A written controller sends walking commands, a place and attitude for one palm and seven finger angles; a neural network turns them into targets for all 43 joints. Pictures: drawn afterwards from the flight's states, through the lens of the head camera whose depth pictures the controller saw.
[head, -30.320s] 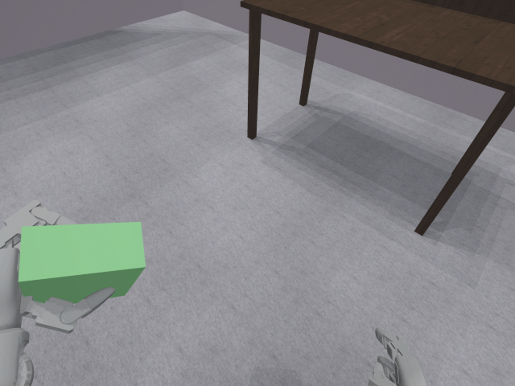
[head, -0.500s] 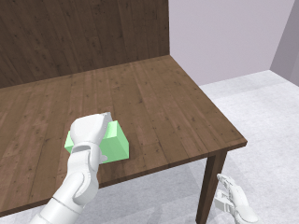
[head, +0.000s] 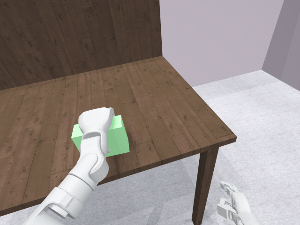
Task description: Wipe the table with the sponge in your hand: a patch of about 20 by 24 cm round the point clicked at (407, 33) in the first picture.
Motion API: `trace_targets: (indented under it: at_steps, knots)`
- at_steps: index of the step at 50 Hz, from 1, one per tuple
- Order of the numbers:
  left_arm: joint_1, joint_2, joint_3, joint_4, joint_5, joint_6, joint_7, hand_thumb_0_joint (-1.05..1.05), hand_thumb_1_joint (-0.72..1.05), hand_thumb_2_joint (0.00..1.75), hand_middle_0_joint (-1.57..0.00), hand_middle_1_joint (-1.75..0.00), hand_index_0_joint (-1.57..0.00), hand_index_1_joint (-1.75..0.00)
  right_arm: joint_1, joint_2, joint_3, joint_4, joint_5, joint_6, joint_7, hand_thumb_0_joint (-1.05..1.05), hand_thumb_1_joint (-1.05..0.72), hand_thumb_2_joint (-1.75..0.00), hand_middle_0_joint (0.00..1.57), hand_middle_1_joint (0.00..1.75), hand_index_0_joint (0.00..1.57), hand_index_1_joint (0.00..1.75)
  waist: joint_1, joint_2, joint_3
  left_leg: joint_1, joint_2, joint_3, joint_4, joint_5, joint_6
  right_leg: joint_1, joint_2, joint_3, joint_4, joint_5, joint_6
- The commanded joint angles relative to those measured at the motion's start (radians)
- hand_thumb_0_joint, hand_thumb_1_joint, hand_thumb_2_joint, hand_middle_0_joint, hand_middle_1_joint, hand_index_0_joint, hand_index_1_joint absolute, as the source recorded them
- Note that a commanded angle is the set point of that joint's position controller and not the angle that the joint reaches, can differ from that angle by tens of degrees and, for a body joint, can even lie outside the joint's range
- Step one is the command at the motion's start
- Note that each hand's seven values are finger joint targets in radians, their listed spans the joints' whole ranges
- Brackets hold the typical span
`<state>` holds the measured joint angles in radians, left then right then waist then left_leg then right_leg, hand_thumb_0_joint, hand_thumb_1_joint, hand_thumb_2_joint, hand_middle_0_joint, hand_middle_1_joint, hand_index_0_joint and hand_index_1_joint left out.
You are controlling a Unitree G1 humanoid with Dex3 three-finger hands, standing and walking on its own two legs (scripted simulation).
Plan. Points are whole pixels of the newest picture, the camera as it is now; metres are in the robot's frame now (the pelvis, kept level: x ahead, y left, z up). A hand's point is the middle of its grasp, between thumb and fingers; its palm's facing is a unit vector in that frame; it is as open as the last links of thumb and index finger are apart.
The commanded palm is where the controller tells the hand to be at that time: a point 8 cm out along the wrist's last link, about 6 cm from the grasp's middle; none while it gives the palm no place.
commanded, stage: wipe forward along the third lane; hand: left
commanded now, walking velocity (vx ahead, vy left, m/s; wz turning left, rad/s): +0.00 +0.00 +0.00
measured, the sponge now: (104, 142) +0.33 +0.19 +0.07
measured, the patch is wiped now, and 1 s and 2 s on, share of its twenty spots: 0.80 0.90 0.90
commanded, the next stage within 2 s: wipe back along the third lane in 1.30 s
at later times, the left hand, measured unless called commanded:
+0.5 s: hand (103, 122) +0.38 +0.21 +0.11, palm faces -0.02 -0.03 -1.00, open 9.8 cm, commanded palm +0.37 +0.21 +0.14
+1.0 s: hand (101, 110) +0.43 +0.23 +0.11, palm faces -0.06 -0.02 -1.00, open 9.8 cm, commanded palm +0.42 +0.23 +0.14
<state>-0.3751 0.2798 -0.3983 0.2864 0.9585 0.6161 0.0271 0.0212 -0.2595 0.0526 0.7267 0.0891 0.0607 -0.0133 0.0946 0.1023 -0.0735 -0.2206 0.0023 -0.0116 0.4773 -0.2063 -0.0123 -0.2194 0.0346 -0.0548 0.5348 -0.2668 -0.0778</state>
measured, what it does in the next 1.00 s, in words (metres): stands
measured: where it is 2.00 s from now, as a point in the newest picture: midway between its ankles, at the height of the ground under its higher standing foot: outside the picture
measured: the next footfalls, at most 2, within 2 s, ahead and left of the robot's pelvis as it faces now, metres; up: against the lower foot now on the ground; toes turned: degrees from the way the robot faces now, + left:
none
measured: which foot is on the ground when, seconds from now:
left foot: down 0.00-1.00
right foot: down 0.00-1.00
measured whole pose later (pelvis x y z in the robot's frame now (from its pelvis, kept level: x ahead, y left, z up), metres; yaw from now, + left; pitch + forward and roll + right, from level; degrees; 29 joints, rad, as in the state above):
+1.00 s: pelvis +0.00 -0.01 +0.00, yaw -2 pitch +6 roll +1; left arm -0.77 0.43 -0.13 0.93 0.97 0.32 0.07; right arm 0.20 -0.29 0.02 0.75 0.08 0.08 -0.07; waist -0.02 0.07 -0.11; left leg -0.42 0.03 -0.03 0.54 -0.22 0.02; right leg -0.40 0.08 -0.04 0.53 -0.23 -0.10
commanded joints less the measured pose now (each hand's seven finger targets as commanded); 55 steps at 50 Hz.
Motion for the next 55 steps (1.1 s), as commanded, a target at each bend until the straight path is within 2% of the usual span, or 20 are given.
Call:
trace_targets:
  at_steps: [1,9,10,14,16,19,22,24,26,29,31,34,36,39,40,44,49,51,54,55]
  knots:
    - [-0.373,0.090,0.107,-0.064,-0.014,-0.048,0.039,0.00,0.10,1.30,-1.20,-1.60,-1.20,-1.60,-0.214,-0.082,-0.036,-0.179,0.005,-0.057,-0.022,0.00,-0.90,-0.90,0.20,0.30,0.20,0.30,-0.025,-0.197,-0.122,0.015,-0.046,0.021,-0.042,-0.002,0.054,-0.007,-0.031,0.099,-0.165,-0.001,0.025]
    - [-0.408,0.210,0.212,0.111,-0.003,-0.079,0.037,0.00,0.10,1.30,-1.20,-1.60,-1.20,-1.60,-0.155,-0.105,-0.041,-0.160,0.000,-0.048,-0.053,0.00,-0.90,-0.90,0.20,0.30,0.20,0.30,-0.030,-0.207,-0.127,-0.044,-0.044,0.015,-0.033,-0.010,0.048,-0.006,-0.038,0.153,-0.187,-0.028,0.027]
    - [-0.417,0.152,0.158,0.116,-0.007,-0.083,0.034,0.00,0.10,1.30,-1.20,-1.60,-1.20,-1.60,-0.152,-0.102,-0.042,-0.169,0.002,-0.047,-0.054,0.00,-0.90,-0.90,0.20,0.30,0.20,0.30,-0.043,-0.206,-0.123,-0.048,-0.046,0.024,-0.028,-0.010,0.052,-0.006,-0.043,0.135,-0.182,-0.013,0.034]
    - [-0.415,0.236,0.229,0.168,0.004,-0.104,0.031,0.00,0.10,1.30,-1.20,-1.60,-1.20,-1.60,-0.120,-0.113,-0.046,-0.161,-0.002,-0.038,-0.059,0.00,-0.90,-0.90,0.20,0.30,0.20,0.30,-0.040,-0.205,-0.130,-0.073,-0.041,0.013,-0.022,0.001,0.050,0.001,-0.042,0.168,-0.184,0.025,0.029]
    - [-0.433,0.189,0.180,0.191,0.007,-0.114,0.027,0.00,0.10,1.30,-1.20,-1.60,-1.20,-1.60,-0.104,-0.113,-0.049,-0.161,0.001,-0.035,-0.061,0.00,-0.90,-0.90,0.20,0.30,0.20,0.30,-0.057,-0.207,-0.111,-0.082,-0.043,0.024,-0.016,-0.011,0.053,-0.016,-0.044,0.154,-0.186,0.014,0.039]
    - [-0.442,0.288,0.261,0.245,0.014,-0.133,0.029,0.00,0.10,1.30,-1.20,-1.60,-1.20,-1.60,-0.084,-0.125,-0.053,-0.148,-0.005,-0.032,-0.069,0.00,-0.90,-0.90,0.20,0.30,0.20,0.30,-0.049,-0.206,-0.114,-0.107,-0.039,0.011,-0.010,-0.008,0.049,-0.013,-0.046,0.199,-0.195,-0.002,0.032]
    - [-0.454,0.217,0.197,0.285,0.017,-0.150,0.029,0.00,0.10,1.30,-1.20,-1.60,-1.20,-1.60,-0.064,-0.122,-0.057,-0.149,0.000,-0.031,-0.069,0.00,-0.90,-0.90,0.20,0.30,0.20,0.30,-0.068,-0.196,-0.105,-0.114,-0.041,0.025,-0.005,-0.026,0.053,-0.039,-0.048,0.172,-0.193,-0.016,0.042]
    - [-0.457,0.293,0.266,0.314,0.017,-0.162,0.035,0.00,0.10,1.30,-1.20,-1.60,-1.20,-1.60,-0.052,-0.128,-0.059,-0.143,-0.004,-0.028,-0.072,0.00,-0.90,-0.90,0.20,0.30,0.20,0.30,-0.055,-0.205,-0.120,-0.126,-0.038,0.010,-0.005,-0.021,0.049,-0.030,-0.046,0.197,-0.196,-0.021,0.036]
    - [-0.543,0.260,0.215,0.336,0.021,-0.175,0.037,0.00,0.10,1.30,-1.20,-1.60,-1.20,-1.60,-0.037,-0.127,-0.059,-0.137,0.000,-0.027,-0.075,0.00,-0.90,-0.90,0.20,0.30,0.20,0.30,-0.089,-0.199,-0.098,-0.136,-0.038,0.022,0.000,-0.038,0.053,-0.054,-0.052,0.181,-0.197,-0.042,0.047]
    - [-0.554,0.315,0.268,0.386,0.027,-0.192,0.045,0.00,0.10,1.30,-1.20,-1.60,-1.20,-1.60,-0.017,-0.131,-0.064,-0.130,-0.003,-0.030,-0.076,0.00,-0.90,-0.90,0.20,0.30,0.20,0.30,-0.073,-0.206,-0.139,-0.146,-0.037,0.007,0.002,-0.027,0.051,-0.045,-0.050,0.195,-0.193,-0.032,0.039]
    - [-0.570,0.275,0.235,0.391,0.023,-0.209,0.052,0.00,0.10,1.30,-1.20,-1.60,-1.20,-1.60,0.001,-0.128,-0.067,-0.132,-0.002,-0.029,-0.071,0.00,-0.90,-0.90,0.20,0.30,0.20,0.30,-0.087,-0.203,-0.168,-0.149,-0.038,0.016,0.016,-0.018,0.055,-0.023,-0.058,0.185,-0.180,0.018,0.047]
    - [-0.558,0.374,0.314,0.432,0.027,-0.218,0.060,0.00,0.10,1.30,-1.20,-1.60,-1.20,-1.60,0.004,-0.138,-0.068,-0.127,-0.007,-0.021,-0.073,0.00,-0.90,-0.90,0.20,0.30,0.20,0.30,-0.074,-0.222,-0.178,-0.187,-0.035,0.005,0.024,-0.014,0.051,0.003,-0.062,0.235,-0.184,0.033,0.044]
    - [-0.641,0.325,0.252,0.468,0.035,-0.224,0.060,0.00,0.10,1.30,-1.20,-1.60,-1.20,-1.60,0.022,-0.134,-0.065,-0.120,-0.002,-0.019,-0.071,0.00,-0.90,-0.90,0.20,0.30,0.20,0.30,-0.109,-0.203,-0.132,-0.191,-0.035,0.013,0.015,-0.039,0.055,-0.043,-0.058,0.195,-0.186,-0.007,0.054]
    - [-0.659,0.401,0.310,0.507,0.054,-0.237,0.064,0.00,0.10,1.30,-1.20,-1.60,-1.20,-1.60,0.036,-0.141,-0.067,-0.115,-0.006,-0.019,-0.071,0.00,-0.90,-0.90,0.20,0.30,0.20,0.30,-0.090,-0.153,-0.173,-0.193,-0.034,0.001,0.014,-0.031,0.054,-0.043,-0.052,0.200,-0.175,-0.004,0.041]
    - [-0.669,0.347,0.262,0.502,0.050,-0.243,0.066,0.00,0.10,1.30,-1.20,-1.60,-1.20,-1.60,0.044,-0.134,-0.068,-0.124,-0.005,-0.018,-0.069,0.00,-0.90,-0.90,0.20,0.30,0.20,0.30,-0.104,-0.156,-0.185,-0.191,-0.035,0.011,0.020,-0.029,0.058,-0.030,-0.058,0.186,-0.169,0.013,0.048]
    - [-0.705,0.456,0.340,0.564,0.057,-0.255,0.075,0.00,0.10,1.30,-1.20,-1.60,-1.20,-1.60,0.069,-0.148,-0.071,-0.106,-0.008,-0.016,-0.070,0.00,-0.90,-0.90,0.20,0.30,0.20,0.30,-0.107,-0.192,-0.186,-0.235,-0.028,0.002,0.029,-0.043,0.053,-0.028,-0.063,0.224,-0.182,-0.025,0.048]
    - [-0.709,0.431,0.321,0.596,0.074,-0.265,0.077,0.00,0.10,1.30,-1.20,-1.60,-1.20,-1.60,0.095,-0.148,-0.075,-0.108,-0.007,-0.010,-0.057,0.00,-0.90,-0.90,0.20,0.30,0.20,0.30,-0.108,-0.140,-0.221,-0.226,-0.029,0.007,0.016,-0.022,0.058,-0.023,-0.050,0.181,-0.152,0.074,0.044]
    - [-0.712,0.378,0.283,0.595,0.074,-0.270,0.083,0.00,0.10,1.30,-1.20,-1.60,-1.20,-1.60,0.107,-0.145,-0.080,-0.112,-0.007,-0.010,-0.053,0.00,-0.90,-0.90,0.20,0.30,0.20,0.30,-0.125,-0.157,-0.217,-0.216,-0.028,0.019,0.022,-0.024,0.063,-0.028,-0.052,0.169,-0.154,0.088,0.052]
    - [-0.705,0.439,0.341,0.608,0.069,-0.273,0.089,0.00,0.10,1.30,-1.20,-1.60,-1.20,-1.60,0.111,-0.154,-0.080,-0.106,-0.009,-0.005,-0.053,0.00,-0.90,-0.90,0.20,0.30,0.20,0.30,-0.111,-0.168,-0.238,-0.225,-0.028,0.011,0.010,-0.009,0.062,-0.008,-0.044,0.163,-0.147,0.124,0.046]
    - [-0.710,0.402,0.309,0.615,0.069,-0.274,0.093,0.00,0.10,1.30,-1.20,-1.60,-1.20,-1.60,0.121,-0.152,-0.081,-0.107,-0.008,-0.004,-0.053,0.00,-0.90,-0.90,0.20,0.30,0.20,0.30,-0.122,-0.187,-0.235,-0.220,-0.030,0.017,0.008,-0.010,0.066,-0.011,-0.041,0.141,-0.143,0.122,0.053]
